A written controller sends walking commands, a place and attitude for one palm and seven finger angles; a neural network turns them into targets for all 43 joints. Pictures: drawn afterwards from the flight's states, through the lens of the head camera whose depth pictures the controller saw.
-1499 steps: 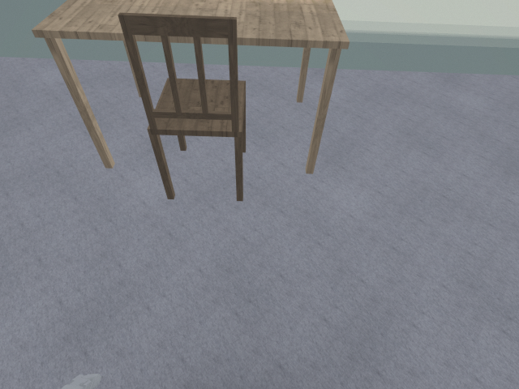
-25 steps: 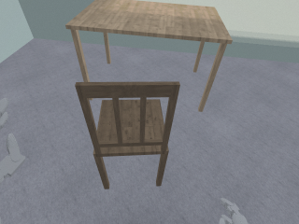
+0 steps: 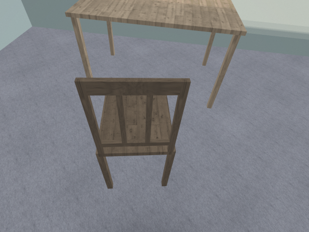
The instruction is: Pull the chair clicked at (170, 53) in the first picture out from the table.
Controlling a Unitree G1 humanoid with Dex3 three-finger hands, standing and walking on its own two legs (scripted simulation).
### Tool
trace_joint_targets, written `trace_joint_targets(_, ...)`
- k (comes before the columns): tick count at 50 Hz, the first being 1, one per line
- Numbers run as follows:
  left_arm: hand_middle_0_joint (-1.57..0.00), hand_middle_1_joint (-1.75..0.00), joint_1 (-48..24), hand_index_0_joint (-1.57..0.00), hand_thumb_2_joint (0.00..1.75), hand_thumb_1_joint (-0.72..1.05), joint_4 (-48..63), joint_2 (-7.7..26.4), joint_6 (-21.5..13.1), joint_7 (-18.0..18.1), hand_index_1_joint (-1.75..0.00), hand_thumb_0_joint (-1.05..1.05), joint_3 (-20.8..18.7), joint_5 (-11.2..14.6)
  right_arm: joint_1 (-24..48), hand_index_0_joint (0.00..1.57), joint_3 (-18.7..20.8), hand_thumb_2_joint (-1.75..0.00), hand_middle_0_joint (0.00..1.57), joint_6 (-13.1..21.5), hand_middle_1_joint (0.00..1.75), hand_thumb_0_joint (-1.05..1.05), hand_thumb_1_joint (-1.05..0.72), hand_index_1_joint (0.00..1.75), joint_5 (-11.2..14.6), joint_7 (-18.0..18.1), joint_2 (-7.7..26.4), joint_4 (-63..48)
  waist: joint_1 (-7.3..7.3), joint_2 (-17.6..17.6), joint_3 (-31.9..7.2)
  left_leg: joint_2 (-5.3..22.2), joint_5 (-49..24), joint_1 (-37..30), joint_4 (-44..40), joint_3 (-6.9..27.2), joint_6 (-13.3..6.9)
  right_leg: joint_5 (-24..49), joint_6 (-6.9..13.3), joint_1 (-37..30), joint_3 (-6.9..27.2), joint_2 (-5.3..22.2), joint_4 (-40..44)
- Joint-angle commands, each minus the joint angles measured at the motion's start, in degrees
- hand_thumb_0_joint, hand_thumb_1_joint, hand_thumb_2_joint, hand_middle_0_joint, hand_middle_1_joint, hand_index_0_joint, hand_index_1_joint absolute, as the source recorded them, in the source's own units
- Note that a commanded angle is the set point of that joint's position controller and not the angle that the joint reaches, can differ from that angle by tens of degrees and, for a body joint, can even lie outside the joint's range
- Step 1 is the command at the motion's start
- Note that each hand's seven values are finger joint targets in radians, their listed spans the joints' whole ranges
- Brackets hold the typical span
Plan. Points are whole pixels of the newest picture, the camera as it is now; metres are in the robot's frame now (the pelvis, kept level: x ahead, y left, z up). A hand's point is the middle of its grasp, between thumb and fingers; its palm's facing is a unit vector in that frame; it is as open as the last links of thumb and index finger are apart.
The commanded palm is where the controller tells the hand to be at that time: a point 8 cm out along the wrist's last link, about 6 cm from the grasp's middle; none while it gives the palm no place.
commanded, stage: let the arm hang, fingers relaxed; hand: left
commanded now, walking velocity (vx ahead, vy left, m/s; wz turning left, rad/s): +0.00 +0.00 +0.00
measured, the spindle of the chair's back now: (122, 121) +0.52 +0.14 -0.09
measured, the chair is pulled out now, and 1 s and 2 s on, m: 0.61 0.61 0.61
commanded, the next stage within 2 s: look to check the result in 0.84 s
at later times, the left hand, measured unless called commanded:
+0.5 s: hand out of the picture +0.03 +0.14 -0.16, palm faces +0.03 -0.98 -0.19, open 7.3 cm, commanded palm none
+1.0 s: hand out of the picture +0.04 +0.14 -0.16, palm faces +0.03 -0.98 -0.19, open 7.3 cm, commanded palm none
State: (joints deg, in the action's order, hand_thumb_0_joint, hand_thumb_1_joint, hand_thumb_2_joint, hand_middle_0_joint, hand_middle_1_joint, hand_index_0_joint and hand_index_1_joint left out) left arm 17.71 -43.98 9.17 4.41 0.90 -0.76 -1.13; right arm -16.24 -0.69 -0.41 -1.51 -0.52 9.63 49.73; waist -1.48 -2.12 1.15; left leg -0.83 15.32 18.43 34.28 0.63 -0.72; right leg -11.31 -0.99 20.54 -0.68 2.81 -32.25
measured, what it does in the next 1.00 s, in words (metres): stands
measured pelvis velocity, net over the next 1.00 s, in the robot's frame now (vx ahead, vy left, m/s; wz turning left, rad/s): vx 0.03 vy -0.03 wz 0.01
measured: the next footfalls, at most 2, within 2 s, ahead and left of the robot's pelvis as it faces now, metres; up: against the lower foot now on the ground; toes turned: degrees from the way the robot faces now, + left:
none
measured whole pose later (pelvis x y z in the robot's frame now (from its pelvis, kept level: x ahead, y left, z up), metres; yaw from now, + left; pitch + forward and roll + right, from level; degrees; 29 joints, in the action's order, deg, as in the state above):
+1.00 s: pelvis +0.03 -0.03 +0.01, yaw +0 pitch -1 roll +0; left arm 16.5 -59.9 8.5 0.8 1.7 0.4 -0.2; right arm -20.2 -0.4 -0.1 -0.5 1.8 6.7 60.9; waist 0.2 0.3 3.9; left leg 1.4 14.0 11.5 26.4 2.0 1.8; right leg -11.0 0.7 14.3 -2.3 0.7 -26.2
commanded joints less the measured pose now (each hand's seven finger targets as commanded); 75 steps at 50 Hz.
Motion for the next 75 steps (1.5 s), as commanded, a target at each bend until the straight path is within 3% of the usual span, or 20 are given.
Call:
trace_joint_targets(1, -0.2, -0.3, 5.4, -0.2, 0.9, 0.9, -2.3, 7.1, -3.9, 0.5, -0.3, 0.0, -1.7, -0.6, -2.4, 0.2, 2.2, -0.9, 0.2, 1.7, 0.3, 0.0, -0.9, 0.3, 0.1, 1.2, 6.3, -0.9, 2.96, 13.2, -1.0, 5.7, 6.7, 4.2, -15.8, 8.0, -2.5, -1.7, 3.2, -9.4, 1.8, 0.3, 6.3)
trace_joint_targets(2, -0.2, -0.3, 5.0, -0.2, 0.9, 0.9, -3.9, 7.3, -4.0, 0.6, -0.3, 0.0, -1.4, -0.4, -3.8, 0.2, 2.2, -0.9, 0.2, 1.8, 0.3, 0.0, -0.9, 0.3, 0.2, 1.4, 5.8, 0.0, 2.52, 13.6, -2.1, 5.6, 3.8, 3.1, -15.1, 7.3, -2.3, -0.2, 3.3, -10.3, 2.0, 0.9, 6.7)
trace_joint_targets(5, -0.2, -0.3, 4.5, -0.2, 0.9, 0.9, -7.7, 7.1, -4.4, 0.6, -0.3, 0.0, -0.4, 0.3, -7.0, 0.2, 1.7, -0.9, 0.2, 1.9, 0.3, 0.0, -0.9, 0.3, 0.7, 1.8, 4.6, 2.7, 1.83, 9.8, -3.6, 5.3, -3.9, -1.3, -12.7, 5.8, -1.9, 2.8, 3.8, -10.4, 2.6, 2.1, 8.0)
trace_joint_targets(7, -0.2, -0.3, 4.2, -0.2, 0.9, 0.9, -9.8, 6.7, -4.5, 0.6, -0.3, 0.0, 0.1, 0.5, -8.4, 0.2, 1.7, -0.9, 0.2, 1.8, 0.3, 0.0, -0.9, 0.3, 0.9, 2.1, 4.4, 4.1, 1.47, 6.4, -2.0, 5.7, -6.9, -2.6, -12.0, 5.6, -2.1, 4.3, 4.0, -9.7, 2.5, 2.4, 8.8)
trace_joint_targets(10, -0.2, -0.3, 4.4, -0.2, 0.9, 0.9, -12.4, 6.4, -4.5, 0.8, -0.3, 0.0, 0.5, 0.7, -10.0, 0.2, 1.4, -0.9, 0.2, 1.6, 0.3, 0.0, -0.9, 0.3, 1.1, 2.2, 3.9, 6.1, 1.21, 3.2, -0.7, 5.3, -6.8, -3.0, -11.4, 4.8, -1.9, 3.4, 4.2, -9.4, 2.9, 3.1, 9.7)
trace_joint_targets(15, -0.2, -0.3, 4.7, -0.2, 0.9, 0.9, -14.6, 6.0, -4.4, 1.2, -0.3, 0.0, 0.8, 0.8, -10.6, 0.2, 1.2, -0.9, 0.2, 1.3, 0.3, 0.0, -0.9, 0.3, 1.1, 2.3, 3.2, 8.1, 1.14, 1.0, 1.2, 5.0, -5.6, -3.2, -11.6, 4.1, -1.7, 0.9, 4.3, -8.1, 3.3, 3.2, 10.5)
trace_joint_targets(20, -0.2, -0.3, 4.1, -0.2, 0.9, 0.9, -15.1, 5.4, -4.3, 1.4, -0.3, 0.0, 0.7, 0.8, -10.3, 0.2, 1.0, -0.9, 0.2, 1.2, 0.3, 0.0, -0.9, 0.3, 1.0, 2.3, 2.5, 9.1, 1.22, 0.6, 2.7, 5.0, -4.2, -2.8, -12.4, 3.8, -1.7, -1.4, 4.1, -7.3, 3.4, 3.0, 11.0)
trace_joint_targets(23, -0.2, -0.3, 3.9, -0.2, 0.9, 0.9, -14.8, 5.1, -4.2, 1.5, -0.3, 0.0, 0.5, 0.6, -9.4, 0.2, 1.1, -0.9, 0.2, 1.0, 0.3, 0.0, -0.9, 0.3, 0.9, 2.2, 1.8, 9.2, 1.44, 2.0, 3.9, 4.7, -2.4, -2.2, -12.8, 3.6, -1.7, -3.3, 4.1, -6.5, 3.8, 2.8, 11.6)
trace_joint_targets(25, -0.2, -0.3, 3.2, -0.2, 0.9, 0.9, -14.4, 5.0, -4.3, 1.5, -0.3, 0.0, 0.3, 0.6, -9.5, 0.2, 1.1, -0.9, 0.2, 1.1, 0.3, 0.0, -0.9, 0.3, 0.9, 2.3, 1.7, 9.5, 1.38, 0.2, 3.2, 4.6, -3.7, -2.4, -12.4, 3.5, -1.5, -2.1, 4.2, -7.4, 3.8, 2.9, 11.4)
trace_joint_targets(28, -0.2, -0.3, 2.9, -0.2, 0.9, 0.9, -14.6, 5.0, -4.3, 1.5, -0.3, 0.0, 0.3, 0.6, -9.1, 0.2, 1.1, -0.9, 0.2, 1.0, 0.3, 0.0, -0.9, 0.3, 0.8, 2.3, 1.2, 9.8, 1.5, 2.3, 4.3, 4.5, -4.3, -2.4, -12.4, 3.2, -1.3, -1.6, 4.3, -7.2, 3.9, 2.9, 11.8)
trace_joint_targets(32, -0.2, -0.3, 2.3, -0.2, 0.9, 0.9, -14.1, 5.2, -4.3, 1.4, -0.3, 0.0, 0.0, 0.6, -9.3, 0.2, 1.2, -0.9, 0.2, 0.8, 0.3, 0.0, -0.9, 0.3, 0.7, 2.3, 1.1, 9.6, 1.45, 2.2, 5.0, 4.5, -3.5, -2.3, -12.4, 3.0, -1.2, -2.8, 4.4, -6.9, 4.0, 2.9, 12.4)
trace_joint_targets(45, -0.2, -0.3, 2.3, -0.2, 0.9, 0.9, -13.8, 5.1, -4.4, 1.3, -0.3, 0.0, -0.2, 0.8, -9.8, 0.2, 1.1, -0.9, 0.2, 1.2, 0.3, 0.0, -0.9, 0.3, 0.8, 2.5, 1.4, 9.7, 1.55, 2.9, 1.8, 5.0, -4.5, -3.5, -13.0, 3.5, -1.3, -0.7, 4.4, -9.1, 3.5, 2.8, 11.7)
trace_joint_targets(48, -0.2, -0.3, 2.3, -0.2, 0.9, 0.9, -14.1, 4.8, -4.3, 1.3, -0.3, 0.0, -0.1, 0.7, -9.6, 0.2, 1.2, -0.9, 0.2, 1.0, 0.3, 0.0, -0.9, 0.3, 0.8, 2.5, 1.3, 9.8, 1.43, 2.1, 3.9, 5.1, -3.0, -3.1, -13.2, 3.4, -1.3, -2.4, 4.4, -7.6, 3.7, 2.6, 12.3)
trace_joint_targets(51, -0.2, -0.3, 2.5, -0.2, 0.9, 0.9, -14.2, 4.7, -4.3, 1.4, -0.3, 0.0, 0.0, 0.7, -9.9, 0.2, 1.2, -0.9, 0.2, 1.0, 0.3, 0.0, -0.9, 0.3, 0.9, 2.6, 1.1, 9.9, 1.44, 4.3, 4.0, 5.2, -2.4, -2.8, -13.7, 3.5, -1.5, -2.3, 4.4, -7.7, 3.7, 2.3, 12.3)
trace_joint_targets(60, -0.2, -0.3, 3.1, -0.2, 0.9, 0.9, -14.6, 4.0, -4.4, 1.4, -0.3, 0.0, 0.0, 0.7, -9.7, 0.2, 1.1, -0.9, 0.2, 1.5, 0.3, 0.0, -0.9, 0.3, 1.0, 2.7, 1.2, 9.8, 1.52, 2.9, 2.3, 5.6, -4.1, -3.2, -13.8, 4.0, -1.6, 0.3, 4.2, -8.8, 3.3, 2.4, 10.9)
trace_joint_targets(71, -0.2, -0.3, 3.3, -0.2, 0.9, 0.9, -14.6, 3.8, -4.3, 1.4, -0.3, 0.0, 0.0, 0.7, -9.2, 0.2, 1.1, -0.9, 0.2, 1.2, 0.3, 0.0, -0.9, 0.3, 1.0, 2.8, 0.9, 9.7, 1.61, 2.7, 4.3, 5.3, -2.7, -2.7, -13.8, 4.1, -1.7, -1.3, 4.3, -7.7, 3.4, 2.3, 11.8)
trace_joint_targets(75, -0.2, -0.3, 3.3, -0.2, 0.9, 0.9, -14.4, 3.9, -4.4, 1.4, -0.3, 0.0, -0.1, 0.7, -9.5, 0.2, 1.1, -0.9, 0.2, 1.4, 0.3, 0.0, -0.9, 0.3, 1.0, 2.8, 1.0, 9.7, 1.45, 2.8, 2.3, 5.6, -4.2, -3.8, -13.7, 4.1, -1.6, 0.1, 4.2, -8.6, 3.4, 2.5, 11.1)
